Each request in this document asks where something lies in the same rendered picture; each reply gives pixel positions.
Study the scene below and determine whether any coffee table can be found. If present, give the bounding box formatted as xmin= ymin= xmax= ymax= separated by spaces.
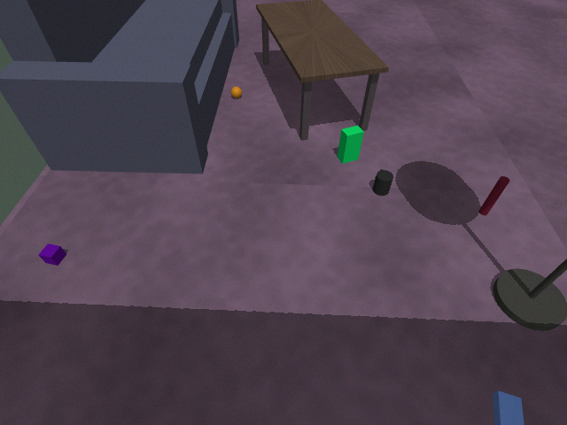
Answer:
xmin=256 ymin=0 xmax=389 ymax=141

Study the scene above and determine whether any sofa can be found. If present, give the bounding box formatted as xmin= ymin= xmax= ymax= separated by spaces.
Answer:
xmin=0 ymin=0 xmax=239 ymax=174

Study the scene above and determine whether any floor lamp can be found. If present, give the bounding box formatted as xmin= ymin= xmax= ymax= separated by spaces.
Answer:
xmin=493 ymin=259 xmax=567 ymax=331

